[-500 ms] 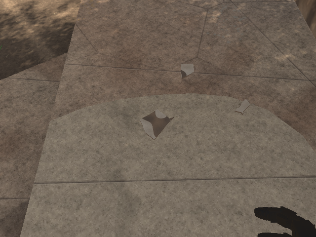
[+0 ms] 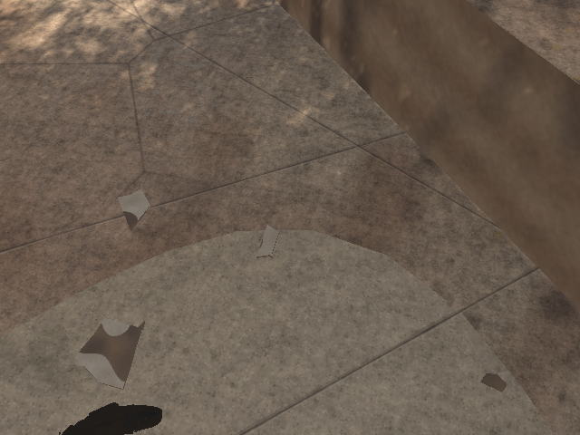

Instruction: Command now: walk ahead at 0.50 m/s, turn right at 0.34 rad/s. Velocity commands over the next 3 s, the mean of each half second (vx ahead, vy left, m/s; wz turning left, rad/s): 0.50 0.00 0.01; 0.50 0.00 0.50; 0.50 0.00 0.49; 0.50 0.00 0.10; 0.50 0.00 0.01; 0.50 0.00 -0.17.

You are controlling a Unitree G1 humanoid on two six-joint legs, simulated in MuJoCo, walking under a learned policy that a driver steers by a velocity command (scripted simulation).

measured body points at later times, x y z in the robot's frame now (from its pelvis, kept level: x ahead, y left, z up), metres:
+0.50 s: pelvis +0.27 -0.03 +0.00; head +0.29 -0.03 +0.45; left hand +0.24 +0.23 -0.13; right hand +0.42 -0.26 -0.12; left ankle +0.43 +0.10 -0.69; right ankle +0.14 -0.09 -0.73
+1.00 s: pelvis +0.55 +0.03 +0.01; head +0.58 +0.05 +0.46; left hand +0.65 +0.31 -0.09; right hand +0.63 -0.25 -0.11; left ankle +0.44 +0.06 -0.73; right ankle +0.75 -0.08 -0.68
